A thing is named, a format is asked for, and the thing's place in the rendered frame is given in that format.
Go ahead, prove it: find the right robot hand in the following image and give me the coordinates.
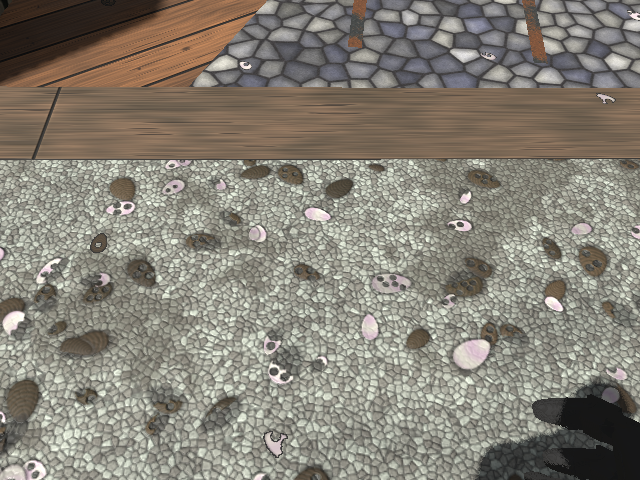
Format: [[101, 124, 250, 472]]
[[524, 394, 640, 480]]

